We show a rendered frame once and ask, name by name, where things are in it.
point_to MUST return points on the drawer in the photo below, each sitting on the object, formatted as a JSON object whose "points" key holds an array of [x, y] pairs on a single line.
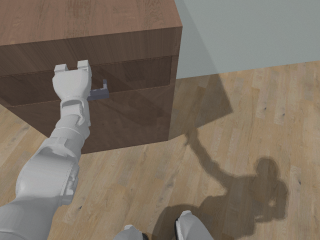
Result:
{"points": [[36, 87]]}

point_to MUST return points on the robot left thigh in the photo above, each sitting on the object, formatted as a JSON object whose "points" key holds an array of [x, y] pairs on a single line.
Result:
{"points": [[129, 234]]}

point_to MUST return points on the left robot upper arm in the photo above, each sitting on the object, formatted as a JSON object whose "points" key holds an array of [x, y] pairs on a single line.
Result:
{"points": [[48, 183]]}

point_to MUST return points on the left robot forearm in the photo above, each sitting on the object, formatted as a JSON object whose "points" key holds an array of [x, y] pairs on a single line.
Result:
{"points": [[69, 135]]}

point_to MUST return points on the robot left hand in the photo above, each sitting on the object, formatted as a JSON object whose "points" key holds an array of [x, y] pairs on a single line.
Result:
{"points": [[73, 83]]}

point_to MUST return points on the left robot shin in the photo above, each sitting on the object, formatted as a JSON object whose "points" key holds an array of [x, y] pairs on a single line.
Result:
{"points": [[129, 227]]}

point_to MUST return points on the handle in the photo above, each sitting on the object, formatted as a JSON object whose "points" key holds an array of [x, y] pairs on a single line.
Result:
{"points": [[101, 93]]}

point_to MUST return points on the cabinet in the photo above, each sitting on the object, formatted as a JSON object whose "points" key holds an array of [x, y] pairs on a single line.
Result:
{"points": [[37, 35]]}

